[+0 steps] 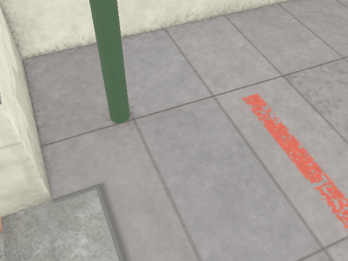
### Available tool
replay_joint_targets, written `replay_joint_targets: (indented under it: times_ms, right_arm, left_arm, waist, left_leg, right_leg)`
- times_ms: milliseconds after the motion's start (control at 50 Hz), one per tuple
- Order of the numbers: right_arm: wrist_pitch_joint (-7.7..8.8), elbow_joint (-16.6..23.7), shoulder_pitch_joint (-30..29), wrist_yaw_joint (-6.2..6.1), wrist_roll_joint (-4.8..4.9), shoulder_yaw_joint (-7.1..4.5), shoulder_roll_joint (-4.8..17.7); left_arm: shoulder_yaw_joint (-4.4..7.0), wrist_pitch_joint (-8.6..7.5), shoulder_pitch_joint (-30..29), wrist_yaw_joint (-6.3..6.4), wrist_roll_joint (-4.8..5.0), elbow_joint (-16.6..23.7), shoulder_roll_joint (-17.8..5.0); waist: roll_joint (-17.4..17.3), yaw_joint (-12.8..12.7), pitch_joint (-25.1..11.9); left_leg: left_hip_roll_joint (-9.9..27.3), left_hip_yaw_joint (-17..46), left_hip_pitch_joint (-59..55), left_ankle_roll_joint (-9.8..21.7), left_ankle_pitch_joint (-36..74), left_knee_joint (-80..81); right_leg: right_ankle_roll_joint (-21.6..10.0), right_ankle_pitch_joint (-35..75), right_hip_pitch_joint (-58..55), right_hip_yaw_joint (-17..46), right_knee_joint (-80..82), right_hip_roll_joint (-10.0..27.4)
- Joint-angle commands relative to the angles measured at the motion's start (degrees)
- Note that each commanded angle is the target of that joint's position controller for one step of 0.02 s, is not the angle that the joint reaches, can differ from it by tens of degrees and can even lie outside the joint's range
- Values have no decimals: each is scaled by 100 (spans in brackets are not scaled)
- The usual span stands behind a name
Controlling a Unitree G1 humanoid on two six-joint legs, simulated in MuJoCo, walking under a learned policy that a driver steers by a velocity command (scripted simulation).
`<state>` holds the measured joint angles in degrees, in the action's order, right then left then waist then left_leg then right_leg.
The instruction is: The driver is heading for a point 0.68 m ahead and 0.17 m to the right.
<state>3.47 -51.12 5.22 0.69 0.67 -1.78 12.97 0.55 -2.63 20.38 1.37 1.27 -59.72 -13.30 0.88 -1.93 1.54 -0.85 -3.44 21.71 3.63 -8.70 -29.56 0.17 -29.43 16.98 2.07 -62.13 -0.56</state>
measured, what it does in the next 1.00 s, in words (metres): walks ahead, turning right: right foot, then left foot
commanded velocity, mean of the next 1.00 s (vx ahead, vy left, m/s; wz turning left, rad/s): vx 0.18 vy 0.00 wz -0.32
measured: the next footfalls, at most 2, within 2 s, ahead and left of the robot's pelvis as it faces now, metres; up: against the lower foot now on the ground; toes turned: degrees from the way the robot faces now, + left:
right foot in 0.44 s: +0.19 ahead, -0.20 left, +0.00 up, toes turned -17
left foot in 0.96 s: +0.31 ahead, -0.02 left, +0.00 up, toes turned -19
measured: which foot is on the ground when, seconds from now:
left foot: down 0.00-0.44, up 0.46-0.94, down 0.96-1.00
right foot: up 0.00-0.42, down 0.44-1.00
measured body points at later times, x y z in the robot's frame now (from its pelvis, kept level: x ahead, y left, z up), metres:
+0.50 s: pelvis +0.12 -0.09 -0.01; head +0.13 -0.13 +0.44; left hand +0.29 +0.16 -0.11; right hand +0.14 -0.39 -0.15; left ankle +0.08 +0.08 -0.68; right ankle +0.15 -0.19 -0.73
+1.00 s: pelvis +0.21 -0.12 +0.00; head +0.23 -0.13 +0.45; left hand +0.42 +0.07 -0.11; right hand +0.23 -0.42 -0.11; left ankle +0.28 +0.00 -0.73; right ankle +0.15 -0.19 -0.73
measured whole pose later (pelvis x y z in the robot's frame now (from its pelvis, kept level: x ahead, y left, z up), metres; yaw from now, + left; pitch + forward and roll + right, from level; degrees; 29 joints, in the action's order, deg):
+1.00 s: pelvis +0.21 -0.12 +0.00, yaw -18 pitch +2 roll -1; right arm 1.0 -50.9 7.3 -0.3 0.5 -3.6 15.5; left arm 2.6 -0.5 8.9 2.3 -0.8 -45.6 -13.5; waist -0.5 1.4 0.6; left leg 2.0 1.8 19.3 -1.0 -12.4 -30.7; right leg -3.9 -17.5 12.6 -0.4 -28.5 -4.7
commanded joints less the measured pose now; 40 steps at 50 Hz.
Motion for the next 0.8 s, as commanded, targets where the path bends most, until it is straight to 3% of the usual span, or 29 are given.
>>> replay_joint_targets:
  times_ms: [20,60,140,260,360,400,420,440,460,480,500,520,540,580,620,660,700,800]
  right_arm:
    - [154,52,155,1,-36,-156,712]
    - [224,-92,314,-35,-73,-165,619]
    - [273,-174,494,-184,-80,-268,925]
    - [215,-136,626,-292,-10,-405,1220]
    - [9,-133,651,-273,11,-463,1299]
    - [-124,-107,469,-266,79,-458,1245]
    - [-176,-101,491,-262,58,-408,1079]
    - [-215,-44,593,-246,-75,-309,786]
    - [-192,327,535,-250,-352,-135,285]
    - [-94,380,459,-239,-170,-169,519]
    - [-41,432,285,-229,4,-219,774]
    - [-8,377,263,-248,9,-267,912]
    - [-20,321,206,-310,-71,-311,991]
    - [-77,343,146,-334,-143,-355,1007]
    - [-109,357,162,-337,-122,-332,833]
    - [-140,427,-31,-352,-109,-312,749]
    - [-186,410,-79,-332,-95,-292,695]
    - [-237,254,-170,-221,-73,-230,511]
  left_arm:
    - [228,61,275,69,5,311,-520]
    - [273,58,430,76,-23,263,-384]
    - [360,57,-174,76,-37,568,-383]
    - [417,62,-744,-57,-40,839,-344]
    - [426,89,-1098,-145,-62,1120,-363]
    - [498,126,-816,-176,-58,1127,-469]
    - [610,153,-399,-155,-64,1040,-665]
    - [821,164,173,-95,-57,980,-1217]
    - [935,154,249,-40,-108,1172,-1990]
    - [843,16,435,-147,-256,1287,-1810]
    - [763,-92,229,-189,-223,1381,-1505]
    - [705,-128,-165,-169,-111,1510,-1295]
    - [660,-85,-531,-127,-53,1644,-1152]
    - [606,-14,-746,-37,-134,1785,-1028]
    - [633,-7,-572,27,-139,1825,-1092]
    - [656,30,-448,85,-70,1866,-1145]
    - [616,87,-523,137,-58,1915,-1055]
    - [398,84,-769,89,-259,1775,-634]
  waist:
    - [-853,55,-132]
    - [-860,-1,-175]
    - [-552,32,-123]
    - [-507,82,-74]
    - [-530,227,-17]
    - [-472,22,-156]
    - [-312,-127,-330]
    - [628,-265,-542]
    - [1951,54,-560]
    - [1383,-104,-1196]
    - [988,-76,-1066]
    - [664,62,-965]
    - [378,168,-914]
    - [412,314,-941]
    - [335,321,-1037]
    - [314,251,-1013]
    - [387,228,-1007]
    - [515,130,-707]
  left_leg:
    - [1618,1914,-679,678,-1797,2250]
    - [1476,1433,-567,676,-1583,2419]
    - [1760,1194,-830,840,-1658,2661]
    - [1963,623,-1087,768,-1665,2719]
    - [1866,-152,-1210,565,-606,1883]
    - [1739,-372,-1091,287,-426,1081]
    - [1542,-534,-931,78,10,279]
    - [1081,-947,-352,-331,-221,-1514]
    - [170,-834,1729,-854,-2701,-3539]
    - [-42,350,2254,-757,-2996,-4490]
    - [164,602,2533,-596,-2611,-4679]
    - [383,681,2491,-487,-2042,-4427]
    - [539,716,2264,-472,-1600,-4071]
    - [469,698,1636,-489,-1104,-3718]
    - [320,724,1571,-526,-814,-3323]
    - [241,811,1730,-593,-618,-2825]
    - [297,851,1718,-679,-342,-2373]
    - [550,715,431,-744,209,-1141]
  right_leg:
    - [-113,671,1234,159,-554,543]
    - [-178,976,1105,65,-450,582]
    - [-124,1368,1760,92,184,760]
    - [-45,1774,1972,-95,1153,839]
    - [-81,1611,1298,-549,2250,629]
    - [-268,1812,646,-861,2886,322]
    - [-426,1838,68,-943,3160,56]
    - [-735,2576,-722,56,3752,531]
    - [-1603,3976,-1730,2598,4040,1824]
    - [-2179,3629,-1995,3559,4406,2251]
    - [-2026,3719,-1941,3012,4335,2076]
    - [-1699,3685,-1692,2407,4246,1787]
    - [-1440,3737,-1352,2031,4247,1590]
    - [-1343,4580,-813,1611,4299,1362]
    - [-1352,5134,-966,1457,4258,1273]
    - [-1295,5011,-1190,1514,4247,1257]
    - [-1199,4616,-1309,1403,4287,1245]
    - [-1092,3794,-562,841,4567,1033]
Keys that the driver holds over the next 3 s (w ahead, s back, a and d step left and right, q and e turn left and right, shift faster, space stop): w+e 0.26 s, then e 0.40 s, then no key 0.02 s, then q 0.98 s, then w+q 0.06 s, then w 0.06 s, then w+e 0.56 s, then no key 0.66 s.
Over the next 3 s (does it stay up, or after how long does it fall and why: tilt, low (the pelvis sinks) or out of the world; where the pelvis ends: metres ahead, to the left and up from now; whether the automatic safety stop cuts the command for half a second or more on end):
stays up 0.68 -0.08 0.00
